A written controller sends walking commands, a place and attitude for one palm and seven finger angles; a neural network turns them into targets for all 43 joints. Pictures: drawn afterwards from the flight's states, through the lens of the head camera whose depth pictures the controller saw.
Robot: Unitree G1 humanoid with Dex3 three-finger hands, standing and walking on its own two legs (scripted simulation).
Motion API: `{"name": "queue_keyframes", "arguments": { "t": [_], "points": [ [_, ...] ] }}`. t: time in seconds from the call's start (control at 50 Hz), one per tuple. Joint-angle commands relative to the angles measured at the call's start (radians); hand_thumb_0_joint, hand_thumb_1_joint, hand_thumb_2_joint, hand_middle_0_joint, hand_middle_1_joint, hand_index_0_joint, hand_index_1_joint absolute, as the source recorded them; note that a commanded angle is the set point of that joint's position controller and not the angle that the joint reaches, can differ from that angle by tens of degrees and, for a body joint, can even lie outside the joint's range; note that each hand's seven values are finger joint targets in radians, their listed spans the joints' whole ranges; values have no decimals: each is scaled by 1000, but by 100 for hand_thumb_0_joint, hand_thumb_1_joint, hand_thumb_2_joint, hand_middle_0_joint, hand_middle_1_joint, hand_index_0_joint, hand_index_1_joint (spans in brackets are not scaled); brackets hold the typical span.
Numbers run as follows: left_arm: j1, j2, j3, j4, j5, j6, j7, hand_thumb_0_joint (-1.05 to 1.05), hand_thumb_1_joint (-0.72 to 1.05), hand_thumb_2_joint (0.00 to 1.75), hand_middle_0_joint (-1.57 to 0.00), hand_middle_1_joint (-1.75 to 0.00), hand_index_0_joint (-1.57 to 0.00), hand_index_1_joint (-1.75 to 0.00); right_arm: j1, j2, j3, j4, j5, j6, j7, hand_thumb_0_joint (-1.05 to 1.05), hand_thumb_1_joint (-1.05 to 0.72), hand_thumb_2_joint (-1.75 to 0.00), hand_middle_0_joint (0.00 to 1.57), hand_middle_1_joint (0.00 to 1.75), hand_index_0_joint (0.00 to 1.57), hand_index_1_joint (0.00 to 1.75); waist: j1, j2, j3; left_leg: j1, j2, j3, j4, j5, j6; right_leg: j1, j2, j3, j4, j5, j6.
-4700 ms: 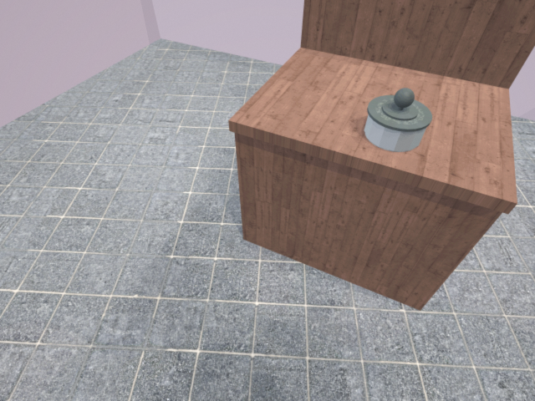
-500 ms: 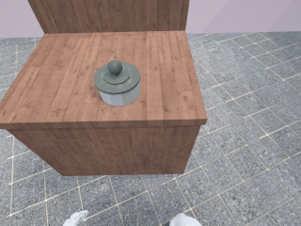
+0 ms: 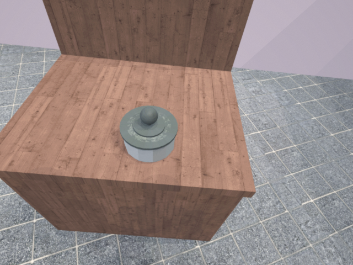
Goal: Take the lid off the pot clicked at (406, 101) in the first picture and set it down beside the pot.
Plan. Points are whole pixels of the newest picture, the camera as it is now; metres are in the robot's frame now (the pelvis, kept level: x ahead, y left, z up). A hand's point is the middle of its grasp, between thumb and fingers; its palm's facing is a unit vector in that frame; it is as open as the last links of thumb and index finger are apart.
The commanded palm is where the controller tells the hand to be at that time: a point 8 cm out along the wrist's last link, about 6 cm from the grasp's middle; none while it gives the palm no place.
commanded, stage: come to a stop and stand still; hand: left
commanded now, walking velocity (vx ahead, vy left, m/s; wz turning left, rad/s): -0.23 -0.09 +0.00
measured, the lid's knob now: (148, 115) +0.49 +0.14 +0.03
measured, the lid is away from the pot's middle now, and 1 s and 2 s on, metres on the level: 0.00 0.00 0.00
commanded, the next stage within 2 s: look again from close up in 1.28 s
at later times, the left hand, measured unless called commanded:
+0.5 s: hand out of the picture -0.06 +0.13 -0.15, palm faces +0.03 -0.97 -0.23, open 7.3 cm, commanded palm none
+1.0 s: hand out of the picture -0.03 +0.23 -0.18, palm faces +0.02 -0.97 -0.23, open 7.3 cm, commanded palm none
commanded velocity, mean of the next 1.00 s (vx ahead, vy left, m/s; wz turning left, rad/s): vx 0.04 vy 0.03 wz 0.00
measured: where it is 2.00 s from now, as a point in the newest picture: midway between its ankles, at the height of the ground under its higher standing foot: outside the picture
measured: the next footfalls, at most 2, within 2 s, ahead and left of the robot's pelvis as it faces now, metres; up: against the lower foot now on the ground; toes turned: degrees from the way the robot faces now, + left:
right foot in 0.28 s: -0.04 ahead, -0.15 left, +0.00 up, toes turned -4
left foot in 0.70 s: -0.04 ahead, +0.10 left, +0.00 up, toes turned +3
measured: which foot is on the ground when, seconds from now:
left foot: down 0.00-0.32, up 0.34-0.68, down 0.70-1.00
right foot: up 0.00-0.26, down 0.28-1.00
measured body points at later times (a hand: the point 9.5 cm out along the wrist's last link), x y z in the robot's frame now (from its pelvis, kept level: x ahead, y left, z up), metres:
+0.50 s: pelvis -0.05 -0.04 +0.01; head -0.06 -0.07 +0.46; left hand -0.06 +0.18 -0.14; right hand -0.07 -0.30 -0.15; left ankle -0.06 +0.10 -0.68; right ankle -0.08 -0.15 -0.74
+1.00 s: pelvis -0.05 +0.05 -0.01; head -0.04 +0.05 +0.44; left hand -0.03 +0.29 -0.16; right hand +0.03 -0.18 -0.15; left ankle -0.08 +0.10 -0.74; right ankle -0.08 -0.15 -0.73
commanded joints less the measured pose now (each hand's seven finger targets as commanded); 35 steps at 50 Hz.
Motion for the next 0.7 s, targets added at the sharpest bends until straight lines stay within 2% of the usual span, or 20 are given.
{"name": "queue_keyframes", "arguments": {
  "t": [0.0, 0.08, 0.1, 0.16, 0.22, 0.24, 0.26, 0.28, 0.3, 0.32, 0.36, 0.4, 0.46, 0.48, 0.56, 0.58, 0.62, 0.64, 0.66, 0.68],
  "points": [
    [102, 108, 28, -39, 7, 19, 7, 0, 90, 90, -20, -30, -20, -30, 72, -203, -49, -33, -4, 7, -27, 0, -90, -90, 20, 30, 20, 30, -28, 252, -80, 160, 321, -267, -177, 698, 160, -147, -43, 77, 242, -184, 16],
    [78, 91, 37, -65, 12, 27, 0, 0, 90, 90, -20, -30, -20, -30, 58, -222, -69, -53, -9, 22, -24, 0, -90, -90, 20, 30, 20, 30, -44, 125, -174, 208, 323, -241, -136, 593, 180, -200, -26, 96, 370, -179, 25],
    [73, 80, 38, -73, 13, 28, -2, 0, 90, 90, -20, -30, -20, -30, 57, -232, -76, -56, -12, 24, -21, 0, -90, -90, 20, 30, 20, 30, -48, 134, -193, 209, 313, -229, -142, 523, 171, -201, -26, 91, 359, -166, 29],
    [78, 68, 36, -78, 14, 29, -8, 0, 90, 90, -20, -30, -20, -30, 46, -222, -81, -55, -15, 28, -9, 0, -90, -90, 20, 30, 20, 30, -50, 208, -186, 135, 275, -209, -192, 181, 125, -129, -32, 66, 207, -114, 22],
    [175, 74, 29, -21, 18, 15, -10, 0, 90, 90, -20, -30, -20, -30, 35, -196, -78, -38, -13, 37, 8, 0, -90, -90, 20, 30, 20, 30, -13, 155, -142, -32, 164, -156, -202, -292, 21, 86, -16, 18, -136, 68, 7],
    [165, 102, 24, -16, 25, 8, -8, 0, 90, 90, -20, -30, -20, -30, 54, -157, -71, -29, -5, 43, 13, 0, -90, -90, 20, 30, 20, 30, -27, 63, -101, -69, 100, -116, -145, -340, -22, 73, -67, 86, -239, -13, -11],
    [131, 149, 25, -28, 28, 3, -7, 0, 90, 90, -20, -30, -20, -30, 56, -112, -59, -35, 0, 50, 17, 0, -90, -90, 20, 30, 20, 30, -38, -66, -32, -88, 28, -62, -22, -335, -61, -57, -192, 275, -361, -257, -59],
    [61, 212, 30, -60, 24, 8, -8, 0, 90, 90, -20, -30, -20, -30, 64, -103, -56, -48, -7, 58, 23, 0, -90, -90, 20, 30, 20, 30, -49, -147, 52, -74, 1, -26, 93, -278, -78, -205, -295, 372, -478, -445, -109],
    [-1, 231, 39, -85, 19, 1, -3, 0, 90, 90, -20, -30, -20, -30, 38, -137, -67, -46, -15, 63, 27, 0, -90, -90, 20, 30, 20, 30, -34, -187, 105, -46, 21, -53, 222, -239, -71, -339, -337, 439, -543, -516, -131],
    [-38, 222, 40, -89, 18, -5, -1, 0, 90, 90, -20, -30, -20, -30, 43, -144, -69, -37, -18, 63, 29, 0, -90, -90, 20, 30, 20, 30, -45, -173, 152, -81, 24, -85, 298, -211, -63, -359, -325, 450, -545, -452, -133],
    [-52, 199, 39, -88, 14, -14, -5, 0, 90, 90, -20, -30, -20, -30, 136, -143, -72, 4, -22, 55, 36, 0, -90, -90, 20, 30, 20, 30, -72, -79, 154, -141, 22, -72, 395, -136, -60, -263, -277, 326, -479, -230, -118],
    [-7, 202, 43, -83, 17, -25, -10, 0, 90, 90, -20, -30, -20, -30, 163, -143, -67, 5, -16, 40, 42, 0, -90, -90, 20, 30, 20, 30, -57, -37, 142, -181, 14, -57, 393, -128, -62, -161, -260, 260, -414, -79, -108],
    [90, 186, 50, -64, 18, -33, -6, 0, 90, 90, -20, -30, -20, -30, 139, -153, -62, -20, -15, 27, 35, 0, -90, -90, 20, 30, 20, 30, -7, -49, 79, -242, 20, -64, 373, -141, -71, 20, -287, 264, -357, 99, -135],
    [115, 194, 54, -57, 18, -34, -6, 0, 90, 90, -20, -30, -20, -30, 129, -157, -62, -27, -13, 25, 33, 0, -90, -90, 20, 30, 20, 30, 8, -96, 49, -258, 18, -61, 362, -163, -74, 81, -296, 257, -329, 194, -143],
    [136, 190, 59, -44, 26, -31, 6, 0, 90, 90, -20, -30, -20, -30, 124, -139, -46, -46, -3, 17, 17, 0, -90, -90, 20, 30, 20, 30, 17, -107, -59, -173, 16, -58, 201, -249, -80, 176, -330, 265, -212, 584, -181],
    [122, 195, 57, -44, 25, -29, 4, 0, 90, 90, -20, -30, -20, -30, 131, -130, -43, -37, 1, 15, 16, 0, -90, -90, 20, 30, 20, 30, 17, -126, -77, -107, 4, -42, 145, -239, -76, 153, -316, 241, -194, 612, -173],
    [63, 184, 52, -44, 18, -25, 5, 0, 90, 90, -20, -30, -20, -30, 209, -111, -34, -4, 2, 7, 11, 0, -90, -90, 20, 30, 20, 30, -34, -103, -100, 96, -19, -27, -69, -73, -72, 47, -250, 181, -144, 548, -113],
    [98, 168, 25, -36, 21, -46, 43, 0, 90, 90, -20, -30, -20, -30, 172, -155, -27, -57, -4, -11, 17, 0, -90, -90, 20, 30, 20, 30, -53, -8, -21, 65, 17, -40, 70, -56, -64, -5, -200, 190, -59, 780, -58],
    [50, 191, 21, -85, 16, -53, 30, 0, 90, 90, -20, -30, -20, -30, 231, -136, -25, -66, -4, -8, 22, 0, -90, -90, 20, 30, 20, 30, -80, 15, -82, 63, 24, -56, 30, -130, -35, -22, -196, 155, -62, 506, -54],
    [6, 184, 31, -94, 14, -45, 15, 0, 90, 90, -20, -30, -20, -30, 232, -150, -32, -69, -14, -9, 26, 0, -90, -90, 20, 30, 20, 30, -74, 135, -107, 80, 45, -70, -34, -68, -28, -39, -163, 119, -15, 321, -51]
  ]
}}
